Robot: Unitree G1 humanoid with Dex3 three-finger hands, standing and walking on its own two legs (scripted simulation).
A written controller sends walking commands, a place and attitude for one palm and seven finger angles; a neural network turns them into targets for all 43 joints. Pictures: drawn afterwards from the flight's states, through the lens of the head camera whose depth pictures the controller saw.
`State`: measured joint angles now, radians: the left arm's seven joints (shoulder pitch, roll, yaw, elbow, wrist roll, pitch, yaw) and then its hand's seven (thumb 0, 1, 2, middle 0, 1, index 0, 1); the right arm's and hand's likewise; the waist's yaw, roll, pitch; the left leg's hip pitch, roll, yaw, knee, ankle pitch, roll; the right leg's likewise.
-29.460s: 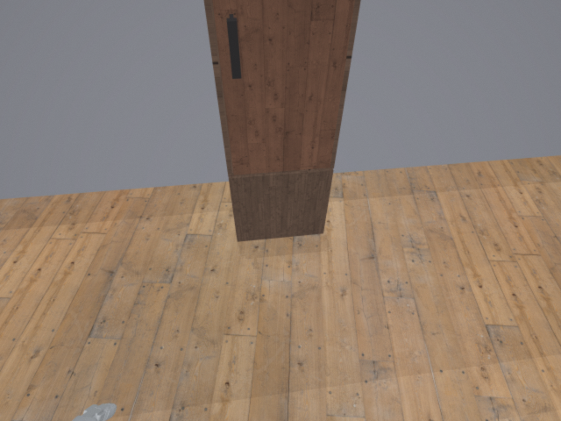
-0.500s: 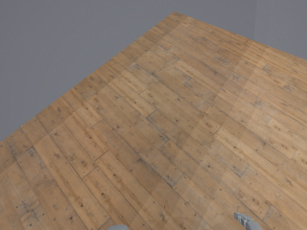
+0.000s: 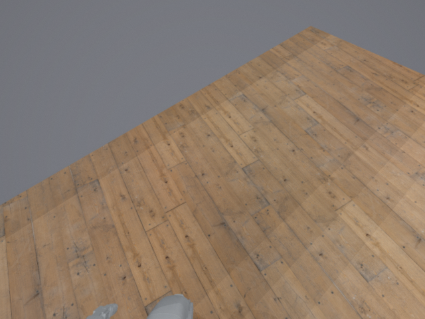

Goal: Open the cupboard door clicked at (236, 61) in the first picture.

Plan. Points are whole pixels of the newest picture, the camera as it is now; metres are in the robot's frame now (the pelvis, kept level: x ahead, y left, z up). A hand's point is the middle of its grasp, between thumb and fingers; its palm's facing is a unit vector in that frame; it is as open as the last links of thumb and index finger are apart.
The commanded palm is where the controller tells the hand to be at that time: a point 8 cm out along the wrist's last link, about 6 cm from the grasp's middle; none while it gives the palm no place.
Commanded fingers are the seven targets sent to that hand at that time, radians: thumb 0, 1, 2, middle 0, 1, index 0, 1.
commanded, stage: turn to face it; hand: left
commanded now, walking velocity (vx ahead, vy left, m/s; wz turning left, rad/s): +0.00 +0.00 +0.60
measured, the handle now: out of the picture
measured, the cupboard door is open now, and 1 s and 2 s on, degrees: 40 40 40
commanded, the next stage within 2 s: take the last steps up to it in 2.00 s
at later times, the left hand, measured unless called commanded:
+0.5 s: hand out of the picture +0.04 +0.23 -0.16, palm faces +0.31 -0.90 -0.31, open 7.4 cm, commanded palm none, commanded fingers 0.00 0.90 0.90 -0.20 -0.30 -0.20 -0.30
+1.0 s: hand out of the picture -0.03 +0.22 -0.17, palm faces +0.59 -0.77 -0.25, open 7.4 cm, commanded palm none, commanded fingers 0.00 0.90 0.90 -0.20 -0.30 -0.20 -0.30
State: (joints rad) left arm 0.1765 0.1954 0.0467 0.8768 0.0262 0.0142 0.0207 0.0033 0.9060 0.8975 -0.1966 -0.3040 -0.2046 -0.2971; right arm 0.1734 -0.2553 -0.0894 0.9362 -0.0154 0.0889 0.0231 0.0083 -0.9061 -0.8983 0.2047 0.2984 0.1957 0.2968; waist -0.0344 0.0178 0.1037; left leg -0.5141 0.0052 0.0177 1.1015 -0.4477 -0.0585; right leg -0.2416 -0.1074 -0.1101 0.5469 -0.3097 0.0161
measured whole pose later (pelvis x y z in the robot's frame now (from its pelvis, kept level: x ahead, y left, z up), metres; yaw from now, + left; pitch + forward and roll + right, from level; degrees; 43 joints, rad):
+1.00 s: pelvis +0.02 -0.01 +0.00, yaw +35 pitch +1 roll +0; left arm 0.15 0.25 0.08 0.90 0.02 0.06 0.01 0.01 0.91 0.90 -0.20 -0.30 -0.20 -0.30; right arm 0.15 -0.21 -0.05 0.90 -0.02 0.04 0.00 0.00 -0.90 -0.90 0.21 0.30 0.20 0.30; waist 0.00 -0.02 0.11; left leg -0.31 -0.01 -0.05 0.55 -0.25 0.00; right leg -0.47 -0.09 -0.03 1.01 -0.46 0.08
